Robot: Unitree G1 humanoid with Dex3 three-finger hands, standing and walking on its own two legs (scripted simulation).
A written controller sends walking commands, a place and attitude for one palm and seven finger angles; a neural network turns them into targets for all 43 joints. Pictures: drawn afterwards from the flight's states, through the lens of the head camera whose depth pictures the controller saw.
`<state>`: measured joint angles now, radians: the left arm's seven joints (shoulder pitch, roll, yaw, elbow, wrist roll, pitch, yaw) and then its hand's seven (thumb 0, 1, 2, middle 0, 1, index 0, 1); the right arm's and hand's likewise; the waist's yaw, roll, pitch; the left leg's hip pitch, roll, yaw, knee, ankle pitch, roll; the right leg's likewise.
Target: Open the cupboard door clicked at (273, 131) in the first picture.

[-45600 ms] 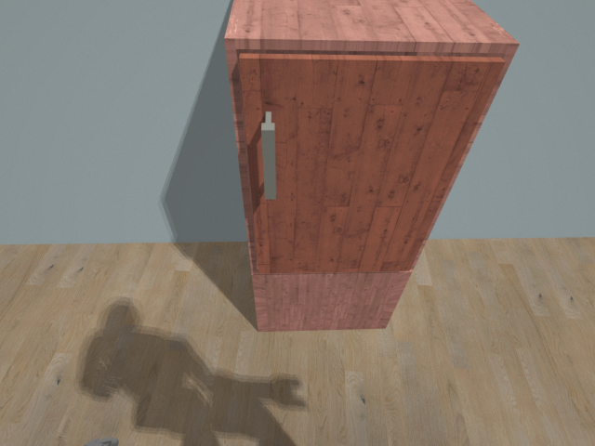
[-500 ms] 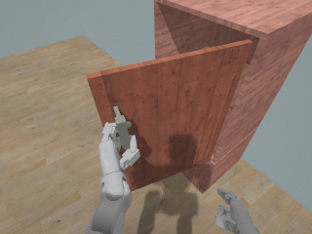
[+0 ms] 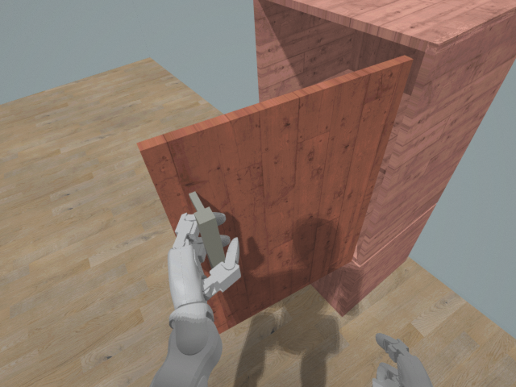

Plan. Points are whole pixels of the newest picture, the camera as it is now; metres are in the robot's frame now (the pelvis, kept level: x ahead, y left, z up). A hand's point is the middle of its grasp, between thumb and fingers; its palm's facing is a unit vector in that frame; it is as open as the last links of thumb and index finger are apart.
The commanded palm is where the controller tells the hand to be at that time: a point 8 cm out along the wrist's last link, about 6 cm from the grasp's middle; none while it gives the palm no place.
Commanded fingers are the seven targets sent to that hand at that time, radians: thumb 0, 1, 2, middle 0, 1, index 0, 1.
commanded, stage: open thumb and fingers to let go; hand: left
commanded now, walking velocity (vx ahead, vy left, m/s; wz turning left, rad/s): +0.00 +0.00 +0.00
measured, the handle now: (208, 239) +0.32 +0.09 +0.09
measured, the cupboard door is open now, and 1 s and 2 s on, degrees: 81 85 84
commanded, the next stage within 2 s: slide the hand sideways off the handle in 0.60 s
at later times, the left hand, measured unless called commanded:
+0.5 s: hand (226, 261) +0.28 +0.06 +0.09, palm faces +0.19 -0.98 +0.01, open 14.4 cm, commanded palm +0.23 +0.10 +0.09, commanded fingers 0.00 -0.50 0.30 -0.17 -0.45 -0.17 -0.45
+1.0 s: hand (226, 295) +0.23 +0.05 +0.09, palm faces -0.23 -0.97 +0.02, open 16.1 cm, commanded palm +0.22 +0.11 +0.09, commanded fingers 0.00 -0.50 0.30 -0.15 -0.30 -0.15 -0.30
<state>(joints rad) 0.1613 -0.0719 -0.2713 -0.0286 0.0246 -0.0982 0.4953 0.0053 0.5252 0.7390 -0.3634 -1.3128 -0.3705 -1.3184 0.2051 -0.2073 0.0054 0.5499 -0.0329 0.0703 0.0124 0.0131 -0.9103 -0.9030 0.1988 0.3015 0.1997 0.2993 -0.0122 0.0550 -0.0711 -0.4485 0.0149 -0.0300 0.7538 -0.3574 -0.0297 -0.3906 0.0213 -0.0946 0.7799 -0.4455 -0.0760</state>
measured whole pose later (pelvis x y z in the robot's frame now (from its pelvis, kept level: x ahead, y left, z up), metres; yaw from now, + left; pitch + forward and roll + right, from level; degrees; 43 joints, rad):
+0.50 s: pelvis -0.01 +0.02 +0.00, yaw -1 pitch +3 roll +0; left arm 0.10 -0.07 -0.33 0.00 0.03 -0.07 0.51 -0.01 -0.46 0.32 -0.29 -0.90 -0.28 -0.91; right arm 0.18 -0.18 0.02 0.53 -0.03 0.08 0.03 0.01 -0.91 -0.90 0.20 0.30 0.20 0.30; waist -0.01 0.04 -0.08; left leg -0.48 0.01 -0.01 0.80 -0.37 -0.01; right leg -0.41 0.01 -0.08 0.80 -0.44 -0.05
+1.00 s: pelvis -0.02 +0.04 -0.01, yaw -1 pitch +3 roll +0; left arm 0.20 0.05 -0.33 -0.09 -0.05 -0.17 0.08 -0.02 -0.50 0.30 -0.19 -0.35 -0.17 -0.36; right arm 0.24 -0.22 0.03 0.46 0.01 0.03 0.02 0.01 -0.91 -0.90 0.20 0.30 0.20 0.30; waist -0.01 0.05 -0.06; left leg -0.50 0.00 0.01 0.83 -0.38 0.01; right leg -0.45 0.00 -0.06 0.84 -0.44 -0.03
